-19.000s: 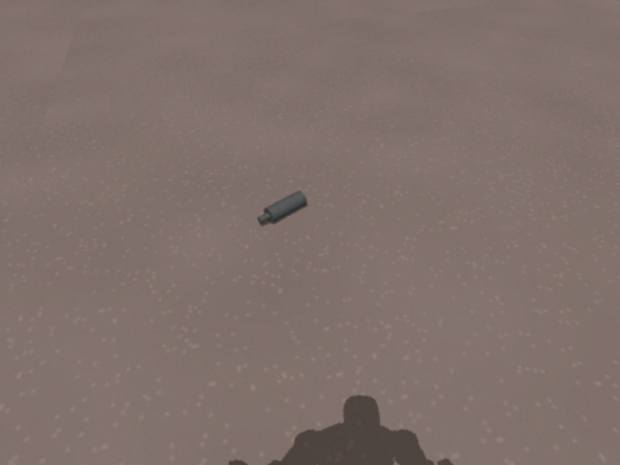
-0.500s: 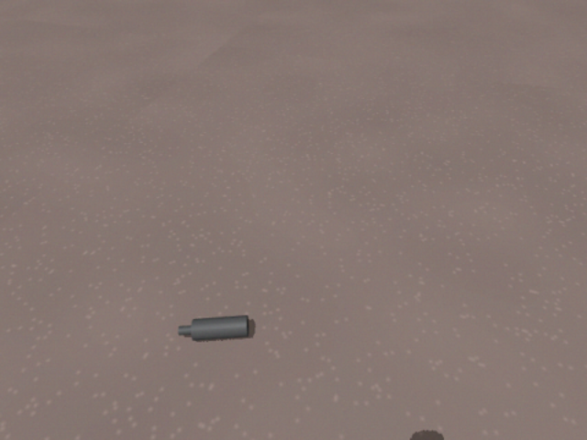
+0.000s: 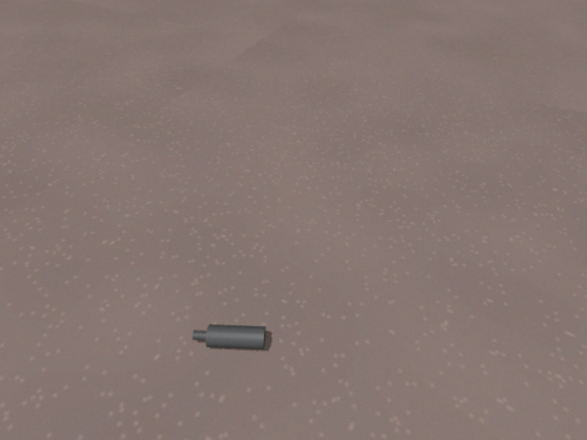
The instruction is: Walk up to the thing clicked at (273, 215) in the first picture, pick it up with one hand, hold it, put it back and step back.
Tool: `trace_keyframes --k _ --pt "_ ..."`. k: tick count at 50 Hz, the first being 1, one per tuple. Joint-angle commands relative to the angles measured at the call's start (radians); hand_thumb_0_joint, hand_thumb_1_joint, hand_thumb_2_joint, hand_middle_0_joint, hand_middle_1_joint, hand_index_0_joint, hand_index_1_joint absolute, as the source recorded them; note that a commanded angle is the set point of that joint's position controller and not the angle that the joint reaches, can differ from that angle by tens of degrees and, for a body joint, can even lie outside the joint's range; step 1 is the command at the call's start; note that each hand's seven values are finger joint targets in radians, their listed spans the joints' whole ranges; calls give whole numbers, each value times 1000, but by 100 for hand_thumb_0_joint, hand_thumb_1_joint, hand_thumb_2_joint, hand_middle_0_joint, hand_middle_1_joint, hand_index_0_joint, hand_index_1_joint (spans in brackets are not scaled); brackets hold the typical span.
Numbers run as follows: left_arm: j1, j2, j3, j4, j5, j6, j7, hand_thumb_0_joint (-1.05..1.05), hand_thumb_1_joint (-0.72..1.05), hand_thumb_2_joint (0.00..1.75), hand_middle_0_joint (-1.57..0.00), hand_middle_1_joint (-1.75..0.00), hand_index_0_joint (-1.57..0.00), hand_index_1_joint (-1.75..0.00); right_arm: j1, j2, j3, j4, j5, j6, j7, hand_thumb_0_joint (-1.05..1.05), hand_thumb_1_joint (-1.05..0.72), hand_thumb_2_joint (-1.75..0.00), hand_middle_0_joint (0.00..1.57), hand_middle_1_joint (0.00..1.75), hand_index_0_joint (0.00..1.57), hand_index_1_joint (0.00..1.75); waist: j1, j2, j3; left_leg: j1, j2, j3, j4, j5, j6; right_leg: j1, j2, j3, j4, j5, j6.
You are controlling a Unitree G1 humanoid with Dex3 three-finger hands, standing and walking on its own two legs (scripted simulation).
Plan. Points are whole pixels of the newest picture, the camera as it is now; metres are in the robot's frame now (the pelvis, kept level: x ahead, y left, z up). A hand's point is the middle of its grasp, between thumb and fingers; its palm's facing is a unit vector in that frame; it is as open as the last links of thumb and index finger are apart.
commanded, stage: walk up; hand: left
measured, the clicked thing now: (229, 336) +0.64 +0.23 -0.73
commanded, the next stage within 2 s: none
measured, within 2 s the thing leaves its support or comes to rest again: neither
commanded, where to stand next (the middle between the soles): +0.29 -0.04 m, yaw +0 degrees
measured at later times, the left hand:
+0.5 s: hand (172, 360) +0.30 +0.22 -0.13, palm faces -0.08 -0.92 -0.38, open 7.4 cm
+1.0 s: hand (193, 339) +0.36 +0.20 -0.17, palm faces -0.03 -0.95 -0.32, open 7.4 cm
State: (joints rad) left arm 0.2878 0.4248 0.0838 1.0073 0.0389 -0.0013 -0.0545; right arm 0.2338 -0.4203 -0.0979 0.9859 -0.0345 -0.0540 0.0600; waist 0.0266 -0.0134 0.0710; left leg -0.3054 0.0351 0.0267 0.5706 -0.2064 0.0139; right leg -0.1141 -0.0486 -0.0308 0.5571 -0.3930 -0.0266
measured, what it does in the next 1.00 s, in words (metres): walks ahead: right foot, then left foot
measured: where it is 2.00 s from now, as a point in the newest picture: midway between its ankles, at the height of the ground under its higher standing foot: outside the picture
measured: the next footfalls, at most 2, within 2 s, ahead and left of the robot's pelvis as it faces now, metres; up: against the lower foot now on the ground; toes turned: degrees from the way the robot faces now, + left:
right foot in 0.42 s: +0.31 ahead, -0.16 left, +0.00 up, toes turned -6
left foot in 0.84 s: +0.40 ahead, +0.05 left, +0.00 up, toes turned +0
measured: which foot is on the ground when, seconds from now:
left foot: down 0.00-0.46, up 0.48-0.82, down 0.84-1.00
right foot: up 0.00-0.40, down 0.42-0.86, up 0.88-1.00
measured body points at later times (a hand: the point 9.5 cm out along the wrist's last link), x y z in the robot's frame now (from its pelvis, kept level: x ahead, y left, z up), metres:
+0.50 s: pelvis +0.19 -0.04 -0.01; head +0.21 -0.07 +0.44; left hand +0.31 +0.27 -0.10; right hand +0.19 -0.36 -0.14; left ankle +0.07 +0.10 -0.69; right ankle +0.27 -0.16 -0.73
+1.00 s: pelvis +0.27 -0.05 -0.01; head +0.32 -0.03 +0.43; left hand +0.36 +0.25 -0.15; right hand +0.37 -0.36 -0.11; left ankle +0.36 +0.05 -0.73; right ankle +0.23 -0.18 -0.69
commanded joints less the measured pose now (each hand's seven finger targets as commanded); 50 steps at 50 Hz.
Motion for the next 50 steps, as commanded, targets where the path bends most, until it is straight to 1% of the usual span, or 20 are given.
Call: trace_keyframes --k 1,2,6,11,17,19,21,22,23,24,25,28,34,38,41,43,44,45,48,50 --pt "-26 151 17 -133 -16 -18 18 0 90 90 -20 -30 -20 -30 139 -334 -86 -65 -13 -28 -46 0 -90 -90 20 30 20 30 -102 203 -37 270 355 -693 -451 -698 138 -559 83 158 551 -159 -41" --pt "-1 203 26 -126 -21 -17 17 0 90 90 -20 -30 -20 -30 65 -347 -82 -93 9 -27 -41 0 -90 -90 20 30 20 30 -73 191 12 193 391 -705 -470 -747 200 -523 25 180 553 -114 -46" --pt "55 215 32 -81 -25 -29 10 0 90 90 -20 -30 -20 -30 37 -234 -44 -133 17 -46 -45 0 -90 -90 20 30 20 30 -31 128 40 196 251 -316 -372 -268 163 -484 -23 162 456 64 -9" --pt "-21 181 27 -140 -16 -29 -15 0 90 90 -20 -30 -20 -30 83 -243 -42 -155 20 -55 -43 0 -90 -90 20 30 20 30 -48 135 89 140 224 -161 -379 -81 189 -430 -44 87 268 156 34" --pt "-118 142 29 -197 -15 -41 -30 0 90 90 -20 -30 -20 -30 132 -253 -40 -183 25 -45 -41 0 -90 -90 20 30 20 30 -70 141 50 134 192 -80 -267 146 160 -279 -19 -14 77 242 -3" --pt "-56 138 37 -187 -19 -46 -24 0 90 90 -20 -30 -20 -30 109 -253 -40 -206 25 -38 -46 0 -90 -90 20 30 20 30 -30 139 6 112 212 -88 -183 214 151 -171 -1 -32 55 223 -19" --pt "72 181 59 -153 -15 -58 -8 0 90 90 -20 -30 -20 -30 133 -193 -14 -220 31 -33 -52 0 -90 -90 20 30 20 30 37 -18 -88 68 123 -3 126 376 106 61 45 -47 -39 211 -45" --pt "171 243 86 -145 -11 -66 0 0 90 90 -20 -30 -20 -30 187 -148 1 -232 37 -36 -53 0 -90 -90 20 30 20 30 75 -182 -171 -56 52 36 386 210 65 216 -78 136 -110 135 -94" --pt "182 296 95 -171 -15 -71 10 0 90 90 -20 -30 -20 -30 238 -98 25 -245 42 -35 -53 0 -90 -90 20 30 20 30 52 -327 -189 -256 -78 17 569 -301 30 314 -311 515 -194 141 -180" --pt "147 309 95 -180 -33 -65 13 0 90 90 -20 -30 -20 -30 203 -203 0 -225 39 -26 -67 0 -90 -90 20 30 20 30 71 -244 -149 -298 -52 -30 661 -356 31 248 -382 636 -242 119 -275" --pt "134 292 91 -192 -44 -61 18 0 90 90 -20 -30 -20 -30 160 -229 -6 -218 37 -29 -70 0 -90 -90 20 30 20 30 71 -192 -98 -297 -27 -76 697 -333 30 167 -375 600 -250 190 -299" --pt "29 214 58 -225 -52 -64 30 0 90 90 -20 -30 -20 -30 197 -179 2 -187 50 -20 -56 0 -90 -90 20 30 20 30 -9 -140 -21 -209 15 -116 608 -204 24 -31 -218 250 -234 367 -199" --pt "-22 163 20 -254 -31 -72 57 0 90 90 -20 -30 -20 -30 150 -116 19 -174 38 3 -60 0 -90 -90 20 30 20 30 -19 -123 -21 -117 -7 -48 298 -84 -36 -112 -174 42 -151 881 -195" --pt "-65 192 11 -259 -47 -45 62 0 90 90 -20 -30 -20 -30 106 -117 19 -166 31 4 -69 0 -90 -90 20 30 20 30 -16 -118 -87 11 -13 4 131 31 -16 -115 -197 70 -23 791 -167" --pt "-96 177 -4 -254 -62 -20 69 0 90 90 -20 -30 -20 -30 121 -167 -3 -157 17 10 -75 0 -90 -90 20 30 20 30 -59 -13 -110 136 -2 -53 -24 269 32 -216 -151 63 115 498 -96" --pt "-18 130 -13 -237 -84 1 74 0 90 90 -20 -30 -20 -30 42 -274 -22 -203 12 15 -78 0 -90 -90 20 30 20 30 -17 213 -149 124 276 -428 -158 507 186 -254 70 5 340 -15 -7" --pt "20 156 -8 -210 -81 20 83 0 90 90 -20 -30 -20 -30 4 -270 -16 -209 27 16 -79 0 -90 -90 20 30 20 30 -16 225 -177 115 332 -478 -147 480 284 -223 68 70 487 -269 -4" --pt "7 159 -11 -197 -71 24 88 0 90 90 -20 -30 -20 -30 -11 -257 -18 -205 23 19 -83 0 -90 -90 20 30 20 30 -22 209 -177 109 334 -504 -148 437 300 -242 47 101 515 -278 -2" --pt "-5 171 5 -159 -64 24 78 0 90 90 -20 -30 -20 -30 -73 -221 -5 -223 22 34 -87 0 -90 -90 20 30 20 30 -14 188 -151 11 224 -295 -125 320 221 -232 56 116 523 -216 -12" --pt "12 159 2 -146 -62 20 77 0 90 90 -20 -30 -20 -30 -82 -217 -6 -220 16 42 -82 0 -90 -90 20 30 20 30 -13 200 -151 45 197 -266 -118 188 197 -247 53 69 430 -175 -3"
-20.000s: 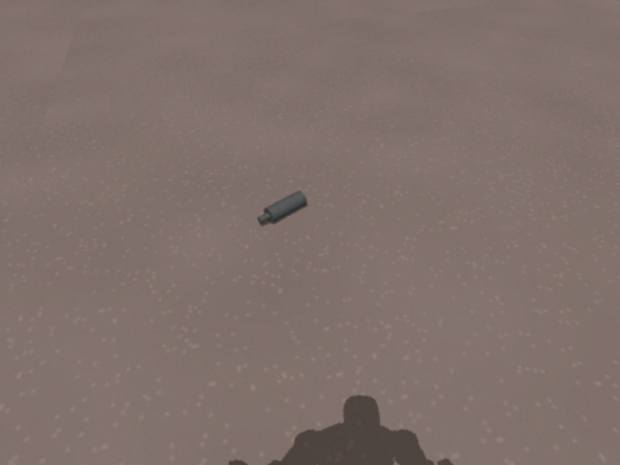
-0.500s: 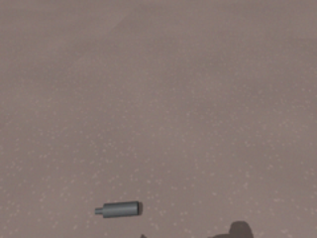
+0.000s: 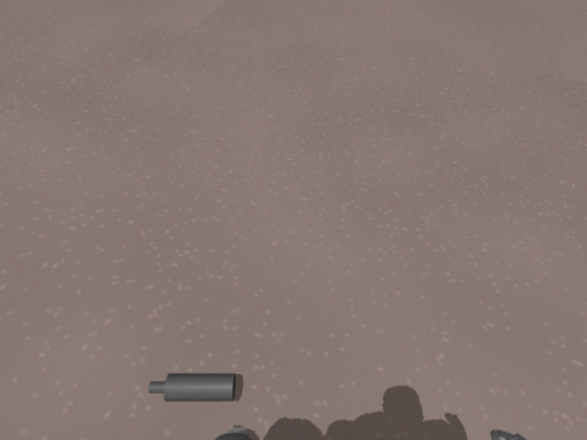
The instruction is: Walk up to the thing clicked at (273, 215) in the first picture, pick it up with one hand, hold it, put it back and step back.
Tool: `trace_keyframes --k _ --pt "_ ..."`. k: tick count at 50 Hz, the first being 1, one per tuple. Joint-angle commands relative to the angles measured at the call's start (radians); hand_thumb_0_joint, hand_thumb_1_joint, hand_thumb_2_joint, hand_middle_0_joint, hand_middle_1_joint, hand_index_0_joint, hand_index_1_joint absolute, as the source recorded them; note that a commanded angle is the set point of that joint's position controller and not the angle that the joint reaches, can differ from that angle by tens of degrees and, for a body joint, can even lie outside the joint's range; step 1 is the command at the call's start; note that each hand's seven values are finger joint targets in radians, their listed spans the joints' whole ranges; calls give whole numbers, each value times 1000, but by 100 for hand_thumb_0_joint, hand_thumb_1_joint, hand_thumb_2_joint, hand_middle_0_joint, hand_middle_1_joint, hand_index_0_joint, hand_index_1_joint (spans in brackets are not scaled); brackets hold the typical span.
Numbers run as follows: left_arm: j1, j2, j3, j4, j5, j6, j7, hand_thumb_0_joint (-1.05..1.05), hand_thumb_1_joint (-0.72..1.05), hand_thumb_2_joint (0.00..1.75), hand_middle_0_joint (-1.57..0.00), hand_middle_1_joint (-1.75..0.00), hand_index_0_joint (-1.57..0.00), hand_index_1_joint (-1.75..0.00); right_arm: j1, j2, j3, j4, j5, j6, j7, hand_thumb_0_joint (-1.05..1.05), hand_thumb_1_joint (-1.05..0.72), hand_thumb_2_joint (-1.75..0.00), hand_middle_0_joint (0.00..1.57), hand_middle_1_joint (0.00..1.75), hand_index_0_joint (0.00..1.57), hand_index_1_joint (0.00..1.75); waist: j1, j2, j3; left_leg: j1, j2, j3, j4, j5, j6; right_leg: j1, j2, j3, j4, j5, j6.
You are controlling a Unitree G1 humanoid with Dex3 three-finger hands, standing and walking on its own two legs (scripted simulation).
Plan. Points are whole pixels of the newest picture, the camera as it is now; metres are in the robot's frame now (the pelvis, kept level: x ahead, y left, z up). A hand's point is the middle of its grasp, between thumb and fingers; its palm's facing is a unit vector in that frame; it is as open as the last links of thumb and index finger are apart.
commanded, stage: walk up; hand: left
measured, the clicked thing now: (192, 387) +0.37 +0.28 -0.71
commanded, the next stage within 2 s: none
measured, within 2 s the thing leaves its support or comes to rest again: neither
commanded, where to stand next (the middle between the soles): +0.02 +0.01 m, yaw +0 degrees
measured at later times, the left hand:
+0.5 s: hand out of the picture +0.03 +0.27 -0.14, palm faces -0.01 -0.91 -0.41, open 7.4 cm
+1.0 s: hand out of the picture +0.05 +0.26 -0.13, palm faces -0.01 -0.94 -0.35, open 7.4 cm
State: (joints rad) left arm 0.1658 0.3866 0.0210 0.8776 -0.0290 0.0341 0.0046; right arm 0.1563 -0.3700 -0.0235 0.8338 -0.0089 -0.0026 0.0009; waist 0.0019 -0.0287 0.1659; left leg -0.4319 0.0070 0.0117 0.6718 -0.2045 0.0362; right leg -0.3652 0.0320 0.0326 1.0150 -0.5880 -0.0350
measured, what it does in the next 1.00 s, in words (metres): steps on the spot: right foot, then left foot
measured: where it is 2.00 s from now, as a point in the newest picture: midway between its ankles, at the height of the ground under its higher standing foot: outside the picture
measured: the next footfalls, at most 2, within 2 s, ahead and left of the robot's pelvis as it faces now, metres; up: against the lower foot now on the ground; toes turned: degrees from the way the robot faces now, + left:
right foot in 0.14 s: +0.00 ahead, -0.14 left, +0.00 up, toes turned -1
left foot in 0.38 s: +0.05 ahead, +0.12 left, +0.00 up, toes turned -2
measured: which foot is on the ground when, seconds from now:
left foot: down 0.00-0.18, up 0.20-0.36, down 0.38-1.00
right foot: up 0.00-0.12, down 0.14-1.00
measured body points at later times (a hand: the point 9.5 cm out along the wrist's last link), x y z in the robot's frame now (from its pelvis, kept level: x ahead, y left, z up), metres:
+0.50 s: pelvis -0.04 -0.01 +0.01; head +0.00 -0.01 +0.46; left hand +0.03 +0.31 -0.11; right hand +0.06 -0.31 -0.12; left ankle +0.01 +0.12 -0.72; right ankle -0.04 -0.14 -0.72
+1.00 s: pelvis -0.02 +0.00 +0.03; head -0.01 +0.00 +0.48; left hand +0.05 +0.30 -0.10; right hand +0.06 -0.30 -0.10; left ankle +0.01 +0.12 -0.72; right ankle -0.04 -0.14 -0.72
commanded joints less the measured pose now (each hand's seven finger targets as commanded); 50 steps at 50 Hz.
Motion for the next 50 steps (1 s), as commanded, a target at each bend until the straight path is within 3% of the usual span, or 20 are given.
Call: trace_keyframes --k 1,3,6,7,8,9,10,12,14,16,19,20,21,22,25,27,29,31,32,50 --pt "131 201 68 -10 9 -23 17 0 90 90 -20 -30 -20 -30 9 -263 -79 -64 -13 -4 -17 0 -90 -90 20 30 20 30 1 208 -259 228 211 -249 -203 163 164 -7 -29 -14 -99 19 17" --pt "137 192 66 5 16 -39 20 0 90 90 -20 -30 -20 -30 9 -265 -82 -67 -22 6 -8 0 -90 -90 20 30 20 30 -11 210 -286 267 219 -262 -184 114 175 19 -35 -48 -245 33 31" --pt "216 172 66 65 33 -64 30 0 90 90 -20 -30 -20 -30 -55 -250 -75 -67 -14 31 4 0 -90 -90 20 30 20 30 45 164 -260 146 179 -200 -84 5 127 193 -21 -72 -593 268 21" --pt "175 208 71 55 52 -79 35 0 90 90 -20 -30 -20 -30 -50 -196 -58 -62 0 36 7 0 -90 -90 20 30 20 30 29 75 -214 35 139 -167 -9 16 77 223 -95 73 -650 263 8" --pt "135 284 89 27 70 -92 38 0 90 90 -20 -30 -20 -30 -50 -156 -46 -77 3 34 12 0 -90 -90 20 30 20 30 19 -112 -157 -129 25 -86 103 -94 7 207 -303 388 -713 248 -67" --pt "47 388 104 0 73 -87 41 0 90 90 -20 -30 -20 -30 -120 -206 -67 -76 0 36 0 0 -90 -90 20 30 20 30 35 -170 -98 -61 -2 -117 192 -318 -13 3 -450 492 -723 333 -204" --pt "-15 364 99 -17 67 -90 39 0 90 90 -20 -30 -20 -30 -91 -236 -81 -48 -5 34 -1 0 -90 -90 20 30 20 30 7 -130 -57 24 30 -146 239 -307 -22 -67 -447 443 -681 432 -223" --pt "-17 259 77 -14 57 -99 37 0 90 90 -20 -30 -20 -30 -92 -211 -71 -22 10 21 12 0 -90 -90 20 30 20 30 -6 -75 -56 -12 1 -116 169 -245 -7 94 -307 191 -590 718 -140" --pt "31 245 74 8 56 -106 35 0 90 90 -20 -30 -20 -30 -82 -168 -55 -9 12 12 15 0 -90 -90 20 30 20 30 10 -148 -101 3 -11 -68 103 -168 -4 195 -257 124 -539 904 -88" --pt "47 259 74 3 52 -101 30 0 90 90 -20 -30 -20 -30 -81 -168 -50 0 8 5 16 0 -90 -90 20 30 20 30 22 -158 -141 88 -13 -8 -31 -132 -5 218 -226 91 -489 908 -74" --pt "15 223 60 -15 40 -84 22 0 90 90 -20 -30 -20 -30 -2 -204 -70 56 -5 -17 8 0 -90 -90 20 30 20 30 -15 -92 -241 335 27 -70 -223 178 25 140 -170 20 -356 707 -20" --pt "39 184 48 -25 29 -81 20 0 90 90 -20 -30 -20 -30 20 -244 -80 61 -15 -25 2 0 -90 -90 20 30 20 30 -16 27 -294 443 150 -243 -237 270 78 35 -110 -15 -256 562 13" --pt "82 154 38 -6 21 -72 20 0 90 90 -20 -30 -20 -30 -22 -269 -77 47 -6 -29 2 0 -90 -90 20 30 20 30 13 91 -318 411 269 -386 -241 176 173 12 -54 -46 -270 247 32" --pt "88 186 45 32 30 -70 25 0 90 90 -20 -30 -20 -30 -57 -287 -81 49 6 -24 7 0 -90 -90 20 30 20 30 21 133 -290 272 281 -395 -266 32 197 122 -74 -28 -323 102 15" --pt "74 217 49 54 48 -90 15 0 90 90 -20 -30 -20 -30 -144 -206 -42 50 11 -6 14 0 -90 -90 20 30 20 30 42 61 -206 126 85 -155 -169 -57 35 200 -149 94 -620 225 -21" --pt "13 278 58 55 51 -95 18 0 90 90 -20 -30 -20 -30 -105 -184 -36 86 10 -3 16 0 -90 -90 20 30 20 30 5 10 -143 126 9 -83 -118 -119 -18 117 -264 222 -697 184 -85" --pt "-62 254 48 51 47 -86 13 0 90 90 -20 -30 -20 -30 -57 -193 -40 131 2 -7 18 0 -90 -90 20 30 20 30 -31 24 -108 252 37 -118 -212 -149 -7 -10 -221 135 -664 123 -58" --pt "-63 207 37 66 37 -80 7 0 90 90 -20 -30 -20 -30 -85 -217 -41 139 0 -17 21 0 -90 -90 20 30 20 30 -6 60 -73 179 104 -225 -314 -212 19 36 -111 27 -626 131 -11" --pt "-41 199 35 84 40 -81 6 0 90 90 -20 -30 -20 -30 -108 -221 -38 137 0 -18 23 0 -90 -90 20 30 20 30 9 67 -75 135 129 -252 -345 -249 29 99 -101 8 -627 155 -8" --pt "-101 197 29 186 36 -83 6 0 90 90 -20 -30 -20 -30 -115 -195 -21 224 9 -24 5 0 -90 -90 20 30 20 30 -2 31 -215 284 94 -132 -305 199 -6 269 -156 14 -727 485 13"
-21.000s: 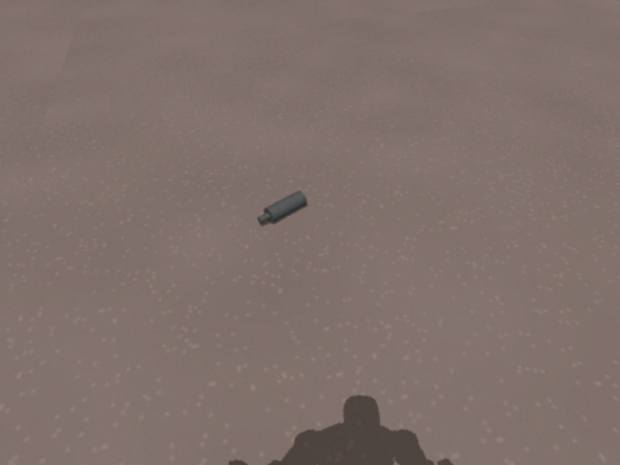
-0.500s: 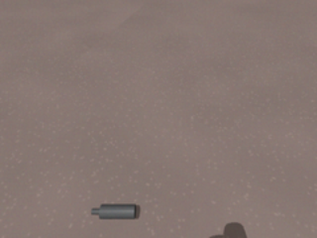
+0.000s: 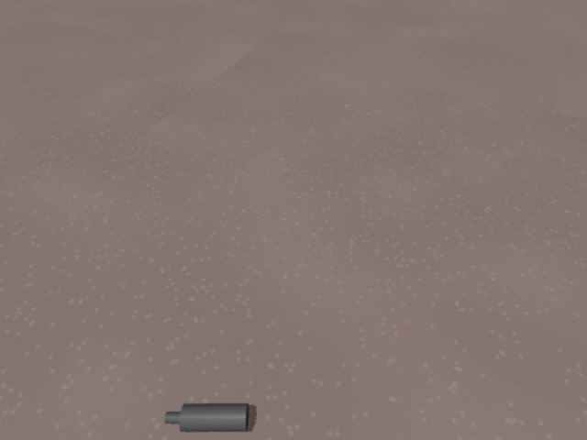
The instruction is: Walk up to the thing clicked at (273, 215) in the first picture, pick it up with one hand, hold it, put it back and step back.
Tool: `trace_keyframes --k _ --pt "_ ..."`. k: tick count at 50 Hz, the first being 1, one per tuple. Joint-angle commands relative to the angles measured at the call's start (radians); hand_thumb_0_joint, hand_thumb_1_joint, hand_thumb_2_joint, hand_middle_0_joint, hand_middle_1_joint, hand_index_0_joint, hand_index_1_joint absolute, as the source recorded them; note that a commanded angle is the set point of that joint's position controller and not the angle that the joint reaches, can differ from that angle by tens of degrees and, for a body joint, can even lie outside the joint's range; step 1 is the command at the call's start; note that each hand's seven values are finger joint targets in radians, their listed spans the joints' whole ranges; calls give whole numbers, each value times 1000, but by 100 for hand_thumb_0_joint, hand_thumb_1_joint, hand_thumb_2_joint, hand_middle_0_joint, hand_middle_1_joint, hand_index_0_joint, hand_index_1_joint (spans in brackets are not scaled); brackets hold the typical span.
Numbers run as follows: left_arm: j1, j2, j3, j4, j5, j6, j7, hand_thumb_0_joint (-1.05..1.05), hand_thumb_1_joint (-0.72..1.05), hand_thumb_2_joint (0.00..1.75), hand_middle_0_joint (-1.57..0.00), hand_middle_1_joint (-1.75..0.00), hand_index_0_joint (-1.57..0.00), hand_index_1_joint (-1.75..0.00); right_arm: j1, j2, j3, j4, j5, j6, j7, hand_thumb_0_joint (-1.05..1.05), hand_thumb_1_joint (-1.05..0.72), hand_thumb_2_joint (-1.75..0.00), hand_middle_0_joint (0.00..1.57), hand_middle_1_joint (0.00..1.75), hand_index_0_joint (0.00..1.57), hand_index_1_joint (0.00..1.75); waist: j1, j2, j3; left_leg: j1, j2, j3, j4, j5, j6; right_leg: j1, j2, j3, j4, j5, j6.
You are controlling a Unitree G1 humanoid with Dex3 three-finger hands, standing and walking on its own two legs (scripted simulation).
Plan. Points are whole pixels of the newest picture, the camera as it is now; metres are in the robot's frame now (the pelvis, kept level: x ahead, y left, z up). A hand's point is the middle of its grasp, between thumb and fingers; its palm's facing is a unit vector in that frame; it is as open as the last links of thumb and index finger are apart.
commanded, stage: walk up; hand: left
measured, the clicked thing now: (206, 417) +0.40 +0.28 -0.74
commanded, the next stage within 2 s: none
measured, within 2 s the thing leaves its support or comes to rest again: neither
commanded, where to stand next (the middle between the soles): +0.05 +0.01 m, yaw -1 degrees
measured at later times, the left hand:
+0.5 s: hand out of the picture +0.09 +0.25 -0.15, palm faces +0.00 -0.94 -0.34, open 7.4 cm
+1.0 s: hand out of the picture +0.02 +0.32 -0.17, palm faces -0.01 -0.89 -0.45, open 7.4 cm
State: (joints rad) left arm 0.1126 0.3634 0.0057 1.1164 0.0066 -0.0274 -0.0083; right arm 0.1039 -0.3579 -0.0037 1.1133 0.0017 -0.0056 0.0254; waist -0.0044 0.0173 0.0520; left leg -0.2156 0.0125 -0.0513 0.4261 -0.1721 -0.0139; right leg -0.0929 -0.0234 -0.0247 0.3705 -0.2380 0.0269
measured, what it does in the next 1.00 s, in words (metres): lifts its left foot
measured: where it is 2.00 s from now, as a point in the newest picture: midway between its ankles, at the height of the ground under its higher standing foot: outside the picture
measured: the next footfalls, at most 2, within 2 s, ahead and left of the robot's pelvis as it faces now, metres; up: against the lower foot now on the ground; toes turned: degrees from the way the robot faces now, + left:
left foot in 1.04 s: -0.07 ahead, +0.18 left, +0.00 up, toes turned +0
right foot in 1.46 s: +0.06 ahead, -0.15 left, +0.00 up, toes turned +0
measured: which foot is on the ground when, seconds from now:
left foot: down 0.00-0.82, up 0.84-1.00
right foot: down 0.00-1.00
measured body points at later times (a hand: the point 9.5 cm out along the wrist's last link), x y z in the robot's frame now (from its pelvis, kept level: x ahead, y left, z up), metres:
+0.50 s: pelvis +0.01 +0.00 +0.00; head +0.02 -0.01 +0.45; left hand +0.09 +0.30 -0.13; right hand +0.10 -0.30 -0.13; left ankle +0.04 +0.13 -0.74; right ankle -0.02 -0.14 -0.74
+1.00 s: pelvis -0.08 +0.03 -0.03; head -0.02 +0.03 +0.42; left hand +0.02 +0.36 -0.14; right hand +0.02 -0.29 -0.15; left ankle -0.10 +0.17 -0.72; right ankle -0.02 -0.14 -0.74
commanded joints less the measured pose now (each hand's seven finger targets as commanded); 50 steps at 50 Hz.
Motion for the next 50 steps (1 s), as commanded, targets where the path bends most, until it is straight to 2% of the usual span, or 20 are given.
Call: trace_keyframes --k 1,6,14,27,28,29,32,36,39,40,41,42,43,44,45,46,47,48,49,50 --pt "-56 217 43 -49 0 -21 19 0 90 90 -20 -30 -20 -30 -53 -203 -40 -49 -1 -21 -20 0 -90 -90 20 30 20 30 2 -19 -102 69 90 -72 -64 175 42 7 -101 69 -81 137 -48" --pt "-62 212 41 -35 0 -16 20 0 90 90 -20 -30 -20 -30 -71 -207 -45 -39 -5 -16 -21 0 -90 -90 20 30 20 30 3 -15 -76 80 90 -75 -82 155 41 -21 -98 58 -92 100 -44" --pt "-65 212 47 -26 2 -14 23 0 90 90 -20 -30 -20 -30 -72 -198 -41 -29 -6 -14 -23 0 -90 -90 20 30 20 30 5 -21 -95 97 94 -64 -79 230 42 15 -100 47 -93 160 -38" --pt "-63 206 51 -27 8 -11 22 0 90 90 -20 -30 -20 -30 -77 -194 -41 -36 -7 -11 -23 0 -90 -90 20 30 20 30 5 -17 -94 91 86 -62 -89 191 41 35 -100 49 -115 143 -34" --pt "-75 279 80 -40 -14 0 42 0 90 90 -20 -30 -20 -30 -109 -266 -72 -44 -13 17 -20 0 -90 -90 20 30 20 30 18 31 21 27 77 -65 5 472 38 -36 -132 64 -6 442 -38" --pt "-53 270 82 -50 -24 5 52 0 90 90 -20 -30 -20 -30 -95 -235 -69 -59 -3 25 -20 0 -90 -90 20 30 20 30 15 11 -23 49 77 -47 38 550 40 -20 -129 44 28 523 -43" --pt "-42 256 87 -79 -28 14 59 0 90 90 -20 -30 -20 -30 -71 -237 -83 -88 -2 35 -14 0 -90 -90 20 30 20 30 10 -3 -127 71 76 -34 64 575 64 18 -114 24 101 501 -55" --pt "-18 236 85 -124 -23 38 60 0 90 90 -20 -30 -20 -30 -79 -252 -106 -150 -6 60 -8 0 -90 -90 20 30 20 30 9 31 -185 47 115 -84 80 491 127 -38 -81 37 225 221 -83" --pt "20 256 95 -140 -14 52 58 0 90 90 -20 -30 -20 -30 -95 -253 -119 -206 -17 83 -1 0 -90 -90 20 30 20 30 22 22 -161 -58 87 -107 172 222 152 -104 -121 104 260 53 -134" --pt "29 277 105 -149 -9 51 59 0 90 90 -20 -30 -20 -30 -99 -241 -119 -223 -20 90 3 0 -90 -90 20 30 20 30 37 -38 -147 -90 37 -83 269 100 136 -135 -185 175 199 49 -171" --pt "7 328 120 -167 0 47 59 0 90 90 -20 -30 -20 -30 -100 -208 -114 -243 -23 96 5 0 -90 -90 20 30 20 30 55 -193 -102 -132 -77 -17 485 -130 76 -203 -332 323 30 98 -245" --pt "-21 365 128 -195 21 37 64 0 90 90 -20 -30 -20 -30 -100 -197 -114 -263 -33 105 5 0 -90 -90 20 30 20 30 64 -234 -38 -185 -91 -61 655 -361 23 -277 -467 435 -77 195 -336" --pt "-73 388 137 -225 30 29 69 0 90 90 -20 -30 -20 -30 -42 -215 -121 -268 -38 112 7 0 -90 -90 20 30 20 30 29 -225 -21 -177 -49 -123 755 -388 14 -347 -495 446 -72 209 -357" --pt "-126 377 140 -254 34 30 71 0 90 90 -20 -30 -20 -30 6 -244 -136 -264 -29 112 11 0 -90 -90 20 30 20 30 -13 -203 -17 -149 -36 -134 803 -380 17 -388 -472 383 -34 235 -345" --pt "-190 358 141 -282 39 34 69 0 90 90 -20 -30 -20 -30 65 -259 -151 -248 -18 109 13 0 -90 -90 20 30 20 30 -53 -204 -22 -102 -31 -129 807 -374 26 -423 -417 288 18 231 -308" --pt "-197 330 136 -283 42 32 69 0 90 90 -20 -30 -20 -30 101 -249 -151 -239 -13 101 17 0 -90 -90 20 30 20 30 -63 -194 -39 -90 -21 -100 723 -358 23 -378 -350 216 61 189 -259" --pt "-175 309 128 -278 51 29 63 0 90 90 -20 -30 -20 -30 124 -234 -144 -230 -6 84 19 0 -90 -90 20 30 20 30 -53 -221 -87 -83 -8 -45 563 -344 20 -293 -285 163 97 85 -209" --pt "-134 273 117 -276 63 25 53 0 90 90 -20 -30 -20 -30 122 -214 -138 -225 -10 62 20 0 -90 -90 20 30 20 30 -25 -233 -135 -69 -1 -12 399 -363 20 -221 -231 139 112 -124 -173" --pt "-107 237 108 -269 78 26 37 0 90 90 -20 -30 -20 -30 189 -190 -132 -189 -12 39 15 0 -90 -90 20 30 20 30 -33 -213 -179 9 -26 49 204 -347 7 -191 -176 117 155 -373 -150" --pt "-104 242 112 -276 85 43 23 0 90 90 -20 -30 -20 -30 300 -205 -147 -154 -17 15 6 0 -90 -90 20 30 20 30 -87 -148 -194 166 -50 71 32 -244 -1 -268 -112 71 328 -514 -139"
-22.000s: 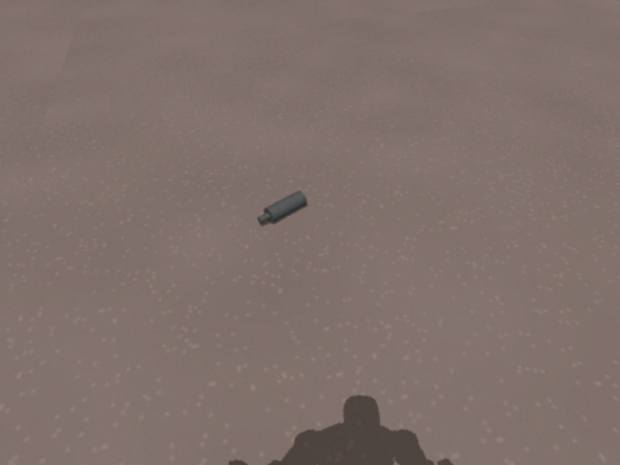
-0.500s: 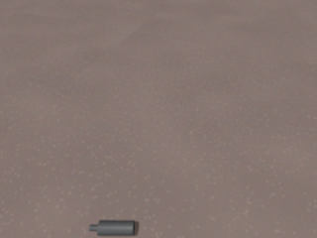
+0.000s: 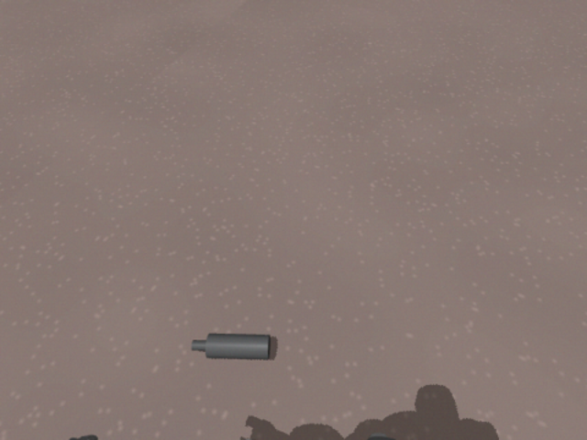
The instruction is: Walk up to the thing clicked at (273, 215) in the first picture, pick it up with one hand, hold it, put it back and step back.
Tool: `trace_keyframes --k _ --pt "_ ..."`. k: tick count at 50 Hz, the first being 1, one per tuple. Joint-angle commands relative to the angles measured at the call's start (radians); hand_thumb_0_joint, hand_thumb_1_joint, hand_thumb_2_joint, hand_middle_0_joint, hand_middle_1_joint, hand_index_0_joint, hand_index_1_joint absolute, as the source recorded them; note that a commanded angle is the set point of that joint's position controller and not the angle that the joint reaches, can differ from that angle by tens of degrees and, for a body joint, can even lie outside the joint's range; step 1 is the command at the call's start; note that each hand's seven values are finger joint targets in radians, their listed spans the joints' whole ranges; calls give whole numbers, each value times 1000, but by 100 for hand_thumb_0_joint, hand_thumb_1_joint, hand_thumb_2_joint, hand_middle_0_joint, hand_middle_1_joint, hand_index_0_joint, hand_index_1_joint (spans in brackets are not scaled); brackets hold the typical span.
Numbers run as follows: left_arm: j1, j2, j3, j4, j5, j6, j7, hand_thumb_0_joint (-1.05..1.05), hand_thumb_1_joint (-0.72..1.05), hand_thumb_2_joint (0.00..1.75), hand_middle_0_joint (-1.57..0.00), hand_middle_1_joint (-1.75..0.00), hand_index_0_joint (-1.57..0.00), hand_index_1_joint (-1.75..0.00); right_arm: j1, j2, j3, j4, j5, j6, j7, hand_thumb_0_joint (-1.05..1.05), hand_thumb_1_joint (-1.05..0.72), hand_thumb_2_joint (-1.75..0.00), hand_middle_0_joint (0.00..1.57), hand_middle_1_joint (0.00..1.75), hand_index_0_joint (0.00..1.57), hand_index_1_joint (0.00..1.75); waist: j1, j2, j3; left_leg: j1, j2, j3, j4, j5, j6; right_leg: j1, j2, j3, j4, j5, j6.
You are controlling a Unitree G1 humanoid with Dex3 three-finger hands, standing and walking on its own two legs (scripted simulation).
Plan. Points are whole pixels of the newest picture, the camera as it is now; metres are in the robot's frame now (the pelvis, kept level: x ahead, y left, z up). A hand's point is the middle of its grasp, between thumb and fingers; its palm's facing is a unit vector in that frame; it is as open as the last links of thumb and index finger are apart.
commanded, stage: walk up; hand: left
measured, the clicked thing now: (230, 346) +0.49 +0.23 -0.71
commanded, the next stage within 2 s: stand in 1.92 s
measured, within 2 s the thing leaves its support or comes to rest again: neither
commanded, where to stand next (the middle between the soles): +0.13 -0.03 m, yaw -3 degrees
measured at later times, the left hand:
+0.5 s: hand out of the picture +0.14 +0.21 -0.15, palm faces -0.11 -0.93 -0.34, open 7.4 cm
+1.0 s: hand out of the picture +0.11 +0.30 -0.15, palm faces +0.00 -0.87 -0.49, open 7.4 cm
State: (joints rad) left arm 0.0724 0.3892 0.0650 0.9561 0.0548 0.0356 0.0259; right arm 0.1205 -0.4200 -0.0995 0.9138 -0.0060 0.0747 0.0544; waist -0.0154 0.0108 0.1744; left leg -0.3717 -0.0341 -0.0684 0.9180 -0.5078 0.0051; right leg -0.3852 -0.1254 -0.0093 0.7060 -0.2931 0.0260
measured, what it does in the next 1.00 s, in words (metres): steps on the spot: left foot, then right foot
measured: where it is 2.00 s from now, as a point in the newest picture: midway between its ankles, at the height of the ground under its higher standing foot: outside the picture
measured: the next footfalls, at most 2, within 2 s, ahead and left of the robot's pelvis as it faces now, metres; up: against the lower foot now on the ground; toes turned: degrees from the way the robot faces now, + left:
left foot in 0.04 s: +0.02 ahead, +0.14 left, +0.00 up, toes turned -3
right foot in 0.46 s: +0.13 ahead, -0.19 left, +0.00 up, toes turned -2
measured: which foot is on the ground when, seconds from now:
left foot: up 0.00-0.02, down 0.04-0.48, up 0.50-0.90, down 0.92-1.00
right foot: down 0.00-0.04, up 0.06-0.44, down 0.46-0.94, up 0.96-1.00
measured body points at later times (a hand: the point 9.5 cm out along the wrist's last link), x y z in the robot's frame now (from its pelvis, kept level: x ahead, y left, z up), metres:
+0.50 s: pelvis +0.03 -0.05 -0.01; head +0.07 -0.05 +0.44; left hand +0.14 +0.25 -0.13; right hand +0.03 -0.41 -0.10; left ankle -0.02 +0.14 -0.70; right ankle +0.09 -0.19 -0.72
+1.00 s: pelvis +0.00 +0.00 -0.02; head +0.07 +0.00 +0.42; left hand +0.11 +0.35 -0.12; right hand +0.10 -0.32 -0.14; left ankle +0.03 +0.13 -0.72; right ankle +0.08 -0.17 -0.70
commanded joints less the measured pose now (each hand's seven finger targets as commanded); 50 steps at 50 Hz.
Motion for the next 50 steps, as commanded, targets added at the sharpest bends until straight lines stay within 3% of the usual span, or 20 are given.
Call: trace_keyframes --k 1,2,3,4,5,8,14,18,22,24,25,26,30,36,43,45,46,47,49,50 --pt "-37 186 53 -131 40 0 -27 0 90 90 -20 -30 -20 -30 402 -212 -82 63 -28 -93 -40 0 -90 -90 20 30 20 30 -131 19 -266 497 64 -83 -597 65 -7 -186 67 12 291 -383 -113" --pt "-14 122 39 -164 30 4 -37 0 90 90 -20 -30 -20 -30 437 -309 -98 30 -58 -120 -62 0 -90 -90 20 30 20 30 -121 182 -188 524 244 -479 -647 -118 7 -458 164 120 530 -396 -79" --pt "23 160 42 -170 5 5 -37 0 90 90 -20 -30 -20 -30 323 -366 -94 -17 -58 -137 -77 0 -90 -90 20 30 20 30 -42 124 -128 429 390 -669 -659 -1 67 -526 167 215 538 -313 -78" --pt "-52 237 57 -168 10 -1 -36 0 90 90 -20 -30 -20 -30 230 -441 -100 -27 -21 -145 -83 0 -90 -90 20 30 20 30 -54 90 -76 291 509 -817 -743 -149 211 -488 73 281 473 -230 -67" --pt "-113 285 69 -165 11 -9 -41 0 90 90 -20 -30 -20 -30 156 -410 -94 -30 -24 -158 -92 0 -90 -90 20 30 20 30 -32 8 -4 223 483 -770 -732 -101 235 -462 47 310 465 -178 -51" --pt "69 267 95 -111 -17 3 -72 0 90 90 -20 -30 -20 -30 168 -274 -53 -48 -24 -180 -111 0 -90 -90 20 30 20 30 37 14 11 270 297 -281 -572 354 136 -349 78 267 402 -12 -28" --pt "28 224 98 -180 -18 45 -106 0 90 90 -20 -30 -20 -30 242 -274 -64 -51 -21 -182 -141 0 -90 -90 20 30 20 30 6 127 8 127 285 -118 -562 517 150 -205 124 215 370 52 -14" --pt "34 187 64 -149 -55 9 -89 0 90 90 -20 -30 -20 -30 145 -234 -40 -95 -30 -156 -102 0 -90 -90 20 30 20 30 5 283 -47 67 204 15 -543 388 125 30 103 56 66 23 -28" --pt "216 216 75 -45 -49 -43 -61 0 90 90 -20 -30 -20 -30 219 -179 -8 -84 -18 -107 -85 0 -90 -90 20 30 20 30 60 67 -170 63 141 57 -104 357 107 334 131 13 -249 68 -31" --pt "245 317 96 -85 -24 -71 -47 0 90 90 -20 -30 -20 -30 358 -84 39 -102 0 -110 -82 0 -90 -90 20 30 20 30 29 -247 -246 -139 9 23 180 -81 30 449 -157 511 -313 110 -145" --pt "240 362 102 -96 -32 -66 -45 0 90 90 -20 -30 -20 -30 293 -184 8 -106 2 -108 -95 0 -90 -90 20 30 20 30 70 -232 -250 -184 4 -11 268 -124 39 396 -245 672 -377 28 -291" --pt "220 358 104 -99 -39 -62 -43 0 90 90 -20 -30 -20 -30 247 -229 -7 -100 -4 -110 -99 0 -90 -90 20 30 20 30 66 -204 -204 -177 37 -46 310 -126 37 299 -254 674 -403 -45 -320" --pt "158 292 73 -105 -46 -91 -11 0 90 90 -20 -30 -20 -30 236 -189 -5 -70 -5 -74 -74 0 -90 -90 20 30 20 30 20 -120 -123 -139 90 -61 203 74 27 151 -106 354 -346 -41 -197" --pt "198 292 78 -141 -61 -99 56 0 90 90 -20 -30 -20 -30 140 -176 -22 -149 -35 -11 -50 0 -90 -90 20 30 20 30 31 -138 -132 -152 44 -129 296 45 -22 113 -190 282 -211 712 -273" --pt "70 269 65 -217 -24 -56 43 0 90 90 -20 -30 -20 -30 160 -176 -37 -131 9 -29 -59 0 -90 -90 20 30 20 30 16 -273 -257 12 36 36 -56 59 -16 92 -114 175 -66 485 -223" --pt "64 257 52 -218 -36 -34 29 0 90 90 -20 -30 -20 -30 206 -154 -33 -97 7 -54 -64 0 -90 -90 20 30 20 30 -11 -243 -289 142 0 106 -337 271 -14 70 -49 133 69 350 -178" --pt "94 214 37 -208 -44 -20 25 0 90 90 -20 -30 -20 -30 204 -172 -37 -89 -11 -69 -68 0 -90 -90 20 30 20 30 -4 -150 -272 202 9 52 -403 325 -7 -10 5 113 184 196 -140" --pt "154 150 20 -205 -45 -13 24 0 90 90 -20 -30 -20 -30 190 -243 -51 -107 -31 -84 -74 0 -90 -90 20 30 20 30 1 67 -280 254 189 -257 -469 341 55 -160 107 95 357 -101 -96" --pt "80 234 40 -180 -35 -11 41 0 90 90 -20 -30 -20 -30 112 -383 -68 -125 -9 -89 -70 0 -90 -90 20 30 20 30 -20 146 -245 57 483 -669 -563 255 294 -161 143 220 466 -381 -60" --pt "55 269 45 -169 -29 -15 33 0 90 90 -20 -30 -20 -30 49 -340 -59 -127 -10 -96 -76 0 -90 -90 20 30 20 30 5 89 -174 -2 448 -600 -566 188 290 -144 113 244 481 -314 -58"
